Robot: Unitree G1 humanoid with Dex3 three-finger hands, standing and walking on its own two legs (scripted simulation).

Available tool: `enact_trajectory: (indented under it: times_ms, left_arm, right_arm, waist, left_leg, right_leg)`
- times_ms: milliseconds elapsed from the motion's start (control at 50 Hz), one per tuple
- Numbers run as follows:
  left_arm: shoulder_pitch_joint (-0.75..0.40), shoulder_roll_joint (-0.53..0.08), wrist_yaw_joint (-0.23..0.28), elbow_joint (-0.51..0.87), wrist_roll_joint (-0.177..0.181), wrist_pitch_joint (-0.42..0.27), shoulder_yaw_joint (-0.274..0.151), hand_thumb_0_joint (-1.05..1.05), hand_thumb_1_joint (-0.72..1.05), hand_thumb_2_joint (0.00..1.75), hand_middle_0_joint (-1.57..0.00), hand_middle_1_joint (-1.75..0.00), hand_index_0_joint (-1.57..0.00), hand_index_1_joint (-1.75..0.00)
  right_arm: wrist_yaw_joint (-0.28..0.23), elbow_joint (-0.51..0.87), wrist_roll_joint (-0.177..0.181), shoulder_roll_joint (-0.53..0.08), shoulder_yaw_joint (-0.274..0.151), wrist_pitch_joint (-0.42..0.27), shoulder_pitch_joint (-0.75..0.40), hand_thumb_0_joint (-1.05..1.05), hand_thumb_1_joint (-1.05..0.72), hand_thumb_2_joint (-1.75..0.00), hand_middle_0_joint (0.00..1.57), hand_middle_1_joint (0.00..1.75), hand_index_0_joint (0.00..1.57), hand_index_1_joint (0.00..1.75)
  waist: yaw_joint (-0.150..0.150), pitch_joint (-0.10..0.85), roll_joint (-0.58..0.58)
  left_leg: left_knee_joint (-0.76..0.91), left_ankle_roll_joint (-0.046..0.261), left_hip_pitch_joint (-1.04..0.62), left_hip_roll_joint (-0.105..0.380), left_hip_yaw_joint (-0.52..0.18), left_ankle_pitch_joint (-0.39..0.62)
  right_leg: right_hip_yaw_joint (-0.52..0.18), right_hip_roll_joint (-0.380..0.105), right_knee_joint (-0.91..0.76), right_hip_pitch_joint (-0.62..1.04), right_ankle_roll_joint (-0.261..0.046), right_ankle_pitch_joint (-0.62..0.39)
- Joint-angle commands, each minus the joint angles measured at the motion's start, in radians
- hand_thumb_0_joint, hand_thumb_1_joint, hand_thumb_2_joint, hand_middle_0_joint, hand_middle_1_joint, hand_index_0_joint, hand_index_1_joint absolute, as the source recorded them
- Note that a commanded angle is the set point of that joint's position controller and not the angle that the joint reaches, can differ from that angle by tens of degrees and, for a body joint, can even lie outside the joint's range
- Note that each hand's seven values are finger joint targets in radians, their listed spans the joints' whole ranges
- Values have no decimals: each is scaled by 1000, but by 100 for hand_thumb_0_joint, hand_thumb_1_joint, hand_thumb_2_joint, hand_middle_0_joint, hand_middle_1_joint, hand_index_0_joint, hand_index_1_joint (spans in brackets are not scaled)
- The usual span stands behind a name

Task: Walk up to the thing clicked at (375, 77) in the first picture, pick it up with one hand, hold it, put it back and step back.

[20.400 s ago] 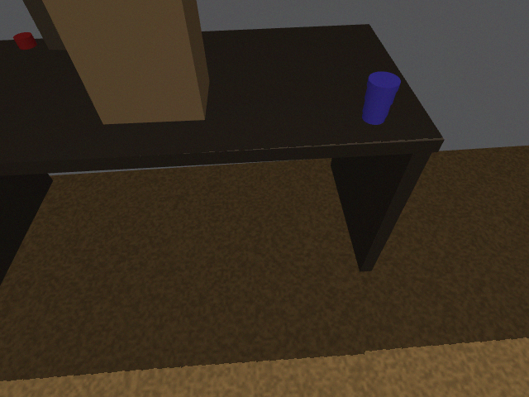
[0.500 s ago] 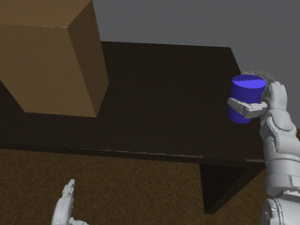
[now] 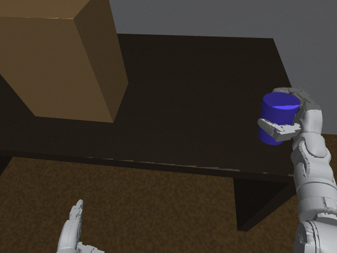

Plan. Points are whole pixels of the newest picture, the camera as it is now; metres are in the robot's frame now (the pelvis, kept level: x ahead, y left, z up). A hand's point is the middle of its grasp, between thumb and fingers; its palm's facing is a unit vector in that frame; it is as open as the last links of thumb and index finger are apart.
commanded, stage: lower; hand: right
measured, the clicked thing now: (275, 120) +0.41 -0.21 +0.08
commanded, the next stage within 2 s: loosen in 0.80 s
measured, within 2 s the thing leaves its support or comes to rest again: rests again in 1.98 s
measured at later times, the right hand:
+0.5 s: hand (273, 125) +0.42 -0.22 +0.05, palm faces +0.19 +0.98 +0.01, open 10.8 cm
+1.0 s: hand (274, 130) +0.42 -0.22 +0.04, palm faces +0.20 +0.98 +0.00, open 10.8 cm
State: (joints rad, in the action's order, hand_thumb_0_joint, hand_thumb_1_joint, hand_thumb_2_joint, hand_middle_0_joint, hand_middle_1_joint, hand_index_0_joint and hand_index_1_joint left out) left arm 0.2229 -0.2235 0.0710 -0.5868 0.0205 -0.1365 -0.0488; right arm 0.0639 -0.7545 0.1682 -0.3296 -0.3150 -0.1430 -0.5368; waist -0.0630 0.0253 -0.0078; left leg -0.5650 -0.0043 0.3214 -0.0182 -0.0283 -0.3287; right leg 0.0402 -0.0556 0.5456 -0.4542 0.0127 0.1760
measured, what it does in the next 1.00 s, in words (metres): stands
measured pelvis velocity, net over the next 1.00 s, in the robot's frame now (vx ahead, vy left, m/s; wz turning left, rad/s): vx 0.00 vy -0.01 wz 0.01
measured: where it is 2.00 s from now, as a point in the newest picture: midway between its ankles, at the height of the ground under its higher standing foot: outside the picture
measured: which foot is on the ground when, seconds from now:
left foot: down 0.00-1.00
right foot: down 0.00-1.00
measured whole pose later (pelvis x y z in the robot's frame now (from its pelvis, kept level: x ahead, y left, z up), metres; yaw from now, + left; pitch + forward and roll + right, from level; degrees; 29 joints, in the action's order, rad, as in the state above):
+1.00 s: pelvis +0.00 -0.01 -0.02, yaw +0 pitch +10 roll +2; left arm 0.28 -0.21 0.03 -0.40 -0.01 -0.08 -0.05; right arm 0.06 -0.88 0.13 -0.33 -0.34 -0.38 -0.52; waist -0.09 0.08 -0.01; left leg -0.75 -0.02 0.52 -0.03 -0.02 -0.41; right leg 0.03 -0.06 0.77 -0.68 0.00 0.27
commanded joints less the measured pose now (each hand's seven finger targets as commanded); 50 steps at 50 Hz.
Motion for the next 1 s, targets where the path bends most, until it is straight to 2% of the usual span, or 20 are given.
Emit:
enact_trajectory:
  times_ms: [0, 40, 80, 120, 160, 200, 240, 280, 320, 400, 460, 520, 560, 640, 680, 740, 800, 860, 920, 980]
  left_arm:
    - [-65, -152, 19, 110, -12, -37, -65, 0, -55, 7, -5, -4, -4, -5]
    - [-35, -118, 8, 72, -15, -34, -40, 0, -55, 7, -5, -4, -4, -5]
    - [-136, -165, 15, 203, -16, -46, -56, 0, -55, 7, -5, -4, -4, -4]
    - [-67, -118, 14, 147, -15, -33, -25, 0, -55, 7, -5, -4, -4, -5]
    - [-45, -107, 7, 130, -11, -32, -24, 0, -56, 7, -5, -4, -4, -5]
    - [-137, -233, 22, 258, -16, -41, -113, 0, -56, 7, -5, -4, -4, -5]
    - [-36, -234, 22, 194, -19, -28, -132, 0, -56, 7, -5, -4, -4, -5]
    - [27, -111, -2, 178, -12, -27, -43, 0, -55, 7, -5, -4, -4, -5]
    - [-67, -131, -1, 270, -12, -35, -48, 0, -57, 7, -5, -4, -3, -5]
    - [4, -121, -12, 169, -16, -24, -57, 0, -55, 7, -5, -4, -4, -5]
    - [-32, -177, -8, 252, -26, -26, -86, 0, -56, 7, -5, -4, -4, -5]
    - [-21, -104, -23, 216, -22, -20, -35, 0, -55, 7, -5, -4, -4, -5]
    - [-89, -192, -7, 343, -25, -29, -95, 0, -56, 7, -5, -4, -3, -5]
    - [29, -147, -16, 276, -22, -12, -75, 0, -56, 7, -4, -4, -4, -5]
    - [-42, -208, -10, 369, -24, -20, -117, 0, -56, 7, -5, -4, -3, -5]
    - [108, -101, -29, 208, -27, 1, -49, 0, -56, 7, -4, -4, -3, -5]
    - [-33, -150, -27, 352, -30, -15, -79, 0, -55, 6, -5, -4, -4, -5]
    - [63, -105, -37, 258, -31, 4, -54, 0, -55, 6, -5, -4, -4, -5]
    - [-9, -209, -25, 395, -35, -5, -125, 0, -51, 3, -6, -5, -6, -4]
    - [100, -160, -28, 323, -30, 10, -87, 0, -50, 3, -5, -6, -6, -4]
  right_arm:
    - [-12, 301, -4, -291, -53, -132, -522, 0, -10, -139, 133, 153, 139, 153]
    - [-5, 151, 5, -172, -9, -135, -377, 0, -9, -141, 134, 155, 140, 155]
    - [-15, 299, -3, -303, -71, -180, -512, 0, -9, -139, 133, 153, 139, 153]
    - [-16, 248, -6, -278, -55, -188, -484, 0, -9, -139, 133, 153, 139, 153]
    - [6, 41, 14, -130, 0, -173, -317, 0, -7, -139, 132, 153, 138, 153]
    - [-5, 279, 5, -346, -101, -215, -510, 0, -10, -139, 132, 152, 138, 152]
    - [-9, 201, -5, -287, -61, -209, -482, 0, -10, -138, 133, 152, 138, 152]
    - [7, 39, 7, -114, 12, -205, -327, 0, -7, -139, 132, 152, 138, 153]
    - [2, 223, -3, -269, -60, -246, -472, 0, -10, -135, 129, 148, 135, 148]
    - [14, 74, -5, -208, -40, -246, -370, 0, -12, -139, 132, 151, 137, 151]
    - [2, 216, -16, -284, -64, -271, -496, 0, -15, -138, 133, 151, 138, 151]
    - [8, 74, -7, -174, -27, -268, -376, 0, -17, -138, 133, 151, 138, 151]
    - [-8, 262, -14, -311, -90, -300, -524, 0, -15, -137, 132, 150, 137, 150]
    - [1, -35, -5, -95, 2, -268, -282, 0, -14, -135, 131, 148, 136, 148]
    - [-12, 224, -11, -297, -99, -308, -475, 0, -14, -133, 129, 146, 134, 146]
    - [-1, 8, -18, -132, -4, -282, -322, 0, -17, -135, 131, 148, 136, 148]
    - [-7, 186, -31, -280, -89, -325, -456, 0, -17, -132, 128, 144, 133, 144]
    - [0, -2, -32, -130, -12, -301, -320, 0, -19, -134, 130, 147, 135, 147]
    - [-3, 188, -33, -264, -76, -330, -460, 0, -6, -120, 125, 134, 129, 134]
    - [8, 6, -32, -127, 5, -288, -336, 0, -2, -98, 120, 118, 123, 118]
  waist:
    - [2, 400, 135]
    - [-10, 326, 88]
    - [-1, 467, 96]
    - [-8, 408, 93]
    - [-26, 317, -6]
    - [-22, 503, 63]
    - [-39, 403, 57]
    - [-44, 309, 9]
    - [-19, 463, 71]
    - [-30, 346, 91]
    - [-31, 469, 136]
    - [-22, 373, 96]
    - [-31, 531, 93]
    - [-57, 357, -12]
    - [-32, 536, 84]
    - [-41, 304, 74]
    - [-22, 500, 128]
    - [-44, 318, 80]
    - [-46, 518, 102]
    - [-69, 346, 57]
  left_leg:
    - [76, 6, 105, -9, 19, 245]
    - [72, 6, 123, -20, 32, 223]
    - [57, 7, 85, -23, 35, 244]
    - [56, 2, 101, -21, 30, 262]
    - [55, -9, 117, -20, 30, 263]
    - [40, -14, 76, -11, 14, 306]
    - [39, -7, 138, -19, 26, 267]
    - [39, -9, 154, -26, 35, 250]
    - [16, -8, 117, -17, 25, 287]
    - [-2, 0, 197, -23, 30, 237]
    - [-16, 4, 191, -26, 30, 247]
    - [-18, 7, 203, -30, 35, 196]
    - [-30, 2, 157, -28, 31, 230]
    - [-28, -6, 214, -33, 37, 210]
    - [-44, -6, 180, -25, 25, 255]
    - [-46, -1, 258, -27, 31, 211]
    - [-69, 1, 226, -24, 24, 229]
    - [-77, 5, 290, -29, 33, 178]
    - [-89, 5, 247, -31, 35, 197]
    - [-75, 7, 303, -33, 42, 138]
  right_leg:
    - [-8, 25, 1, 368, -31, -136]
    - [-16, 19, 0, 314, -31, -107]
    - [-21, 11, 20, 358, -27, -141]
    - [-17, 19, 30, 328, -32, -152]
    - [-16, 23, 30, 259, -41, -121]
    - [-14, 23, 52, 340, -41, -169]
    - [-18, 18, 51, 319, -38, -139]
    - [-19, 20, 48, 264, -41, -116]
    - [-17, 20, 70, 298, -40, -162]
    - [-22, 16, 84, 247, -33, -128]
    - [-28, 9, 102, 312, -30, -165]
    - [-28, 13, 98, 224, -28, -96]
    - [-31, 9, 113, 277, -32, -122]
    - [-33, 14, 118, 192, -40, -84]
    - [-31, 12, 137, 270, -40, -151]
    - [-24, 19, 139, 159, -36, -98]
    - [-28, 11, 153, 241, -33, -137]
    - [-31, 13, 157, 143, -31, -74]
    - [-40, 4, 163, 235, -30, -109]
    - [-38, 7, 153, 177, -28, -37]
